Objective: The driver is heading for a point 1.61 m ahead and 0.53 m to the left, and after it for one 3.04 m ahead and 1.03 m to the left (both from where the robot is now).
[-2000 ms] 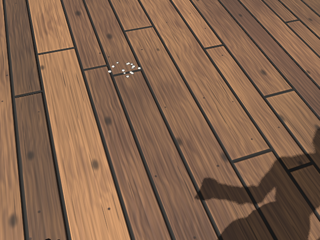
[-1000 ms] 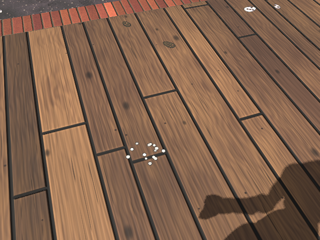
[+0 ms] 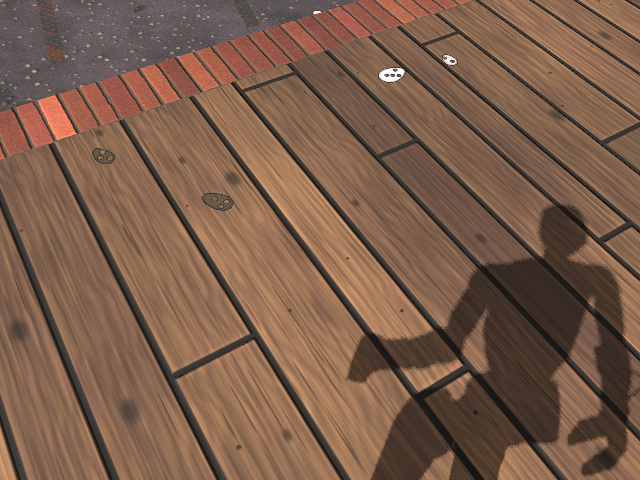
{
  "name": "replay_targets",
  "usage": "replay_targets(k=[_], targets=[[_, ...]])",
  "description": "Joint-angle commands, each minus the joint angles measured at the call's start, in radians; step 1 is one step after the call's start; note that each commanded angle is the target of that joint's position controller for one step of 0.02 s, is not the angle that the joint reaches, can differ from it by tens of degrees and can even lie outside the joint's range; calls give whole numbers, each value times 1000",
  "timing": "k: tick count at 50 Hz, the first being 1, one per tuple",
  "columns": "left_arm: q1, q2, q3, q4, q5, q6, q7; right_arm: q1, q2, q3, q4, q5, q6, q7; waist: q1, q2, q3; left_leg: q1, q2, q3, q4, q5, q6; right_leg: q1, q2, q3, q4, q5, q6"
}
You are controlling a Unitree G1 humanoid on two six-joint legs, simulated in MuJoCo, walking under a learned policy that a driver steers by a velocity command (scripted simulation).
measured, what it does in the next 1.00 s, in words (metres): steps on the spot, turning left: right foot, then left foot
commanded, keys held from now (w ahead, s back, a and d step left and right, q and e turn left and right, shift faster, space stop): q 0.88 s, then no key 0.06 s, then e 0.06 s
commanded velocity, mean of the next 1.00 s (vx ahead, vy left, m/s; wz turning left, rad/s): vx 0.06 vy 0.00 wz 0.54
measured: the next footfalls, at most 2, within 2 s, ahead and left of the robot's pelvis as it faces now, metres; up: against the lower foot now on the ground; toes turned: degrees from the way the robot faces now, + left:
right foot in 0.20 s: +0.22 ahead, -0.10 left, +0.00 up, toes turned +11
left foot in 0.64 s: +0.08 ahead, +0.08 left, +0.00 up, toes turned +25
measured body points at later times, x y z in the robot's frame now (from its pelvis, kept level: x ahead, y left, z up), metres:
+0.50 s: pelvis +0.10 -0.04 -0.01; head +0.13 -0.04 +0.44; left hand +0.13 +0.26 -0.11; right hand +0.30 -0.27 -0.13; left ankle +0.05 +0.08 -0.69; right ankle +0.19 -0.11 -0.75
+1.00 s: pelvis +0.08 -0.01 +0.00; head +0.10 +0.02 +0.44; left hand +0.02 +0.28 -0.13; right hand +0.33 -0.18 -0.10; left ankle +0.05 +0.06 -0.75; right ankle +0.16 -0.12 -0.70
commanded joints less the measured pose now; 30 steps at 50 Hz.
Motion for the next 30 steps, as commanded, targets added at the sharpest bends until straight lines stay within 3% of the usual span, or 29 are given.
replay_targets(k=[1,5,7,8,9,10,11,12,13,14,16,17,19,25,28,30], targets=[[-6,66,11,-59,-11,4,7,20,-164,-42,-56,3,3,-12,21,132,-99,13,208,-149,18,754,83,82,53,-54,-75,91,9],[-66,83,9,-79,-21,-4,18,37,-171,-51,-64,-10,31,-27,-6,138,-97,76,218,-228,103,711,67,97,83,-26,-195,71,-7],[-16,102,13,-66,-26,-16,26,-8,-181,-58,-85,-15,39,-32,22,146,-92,60,212,-282,155,644,42,190,94,-1,-311,50,-29],[33,110,16,-53,-25,-24,31,-44,-186,-61,-97,-11,39,-33,53,144,-92,32,189,-298,199,583,20,278,98,1,-410,94,-43],[100,129,22,-38,-14,-38,41,-76,-176,-59,-113,1,33,-30,92,110,-113,-32,143,-289,293,504,-13,423,50,33,-515,235,-65],[178,212,38,-42,-3,-45,56,-42,-111,-41,-149,17,24,-27,92,-59,-232,-131,83,-187,522,173,-54,628,-211,227,-488,544,-127],[153,254,49,-58,-21,-17,52,113,-90,-42,-145,26,39,-38,25,-227,-324,-283,-74,-32,719,-545,-69,730,-432,472,-472,867,-290],[149,191,47,-57,-39,2,47,122,-158,-52,-106,-16,58,-45,23,-117,-299,-328,6,-2,845,-518,-75,657,-420,491,-482,745,-333],[106,116,26,-71,-38,7,49,45,-170,-58,-101,-28,71,-38,27,-33,-195,-340,33,-7,875,-434,-86,561,-343,368,-512,609,-303],[50,87,17,-80,-30,15,51,-3,-158,-59,-110,-26,82,-27,15,-21,-141,-335,56,0,861,-370,-102,488,-274,262,-552,492,-264],[21,104,21,-80,-16,19,57,-29,-141,-54,-121,-23,105,-6,11,-111,-97,-312,69,29,868,-291,-134,406,-196,127,-588,450,-237],[28,110,25,-76,-12,18,54,-29,-136,-52,-124,-16,110,-1,9,-112,-106,-298,65,39,867,-272,-140,396,-185,89,-588,463,-239],[49,116,31,-69,-10,15,51,-55,-131,-49,-139,-10,116,5,16,-97,-125,-302,67,47,834,-256,-144,412,-197,57,-592,440,-253],[63,151,52,-57,-5,27,39,-170,-106,-25,-193,-13,130,28,47,-119,-104,-239,122,96,575,-240,-124,382,-224,-4,-625,129,-250],[81,180,66,-48,-1,36,29,-193,-113,-21,-213,-7,124,31,60,-130,-113,-163,113,139,454,-265,-99,378,-245,-27,-592,117,-239],[80,198,73,-44,-9,45,25,-175,-109,-19,-217,-6,114,32,43,-117,-120,-92,103,161,321,-222,-76,370,-250,-55,-534,146,-211]])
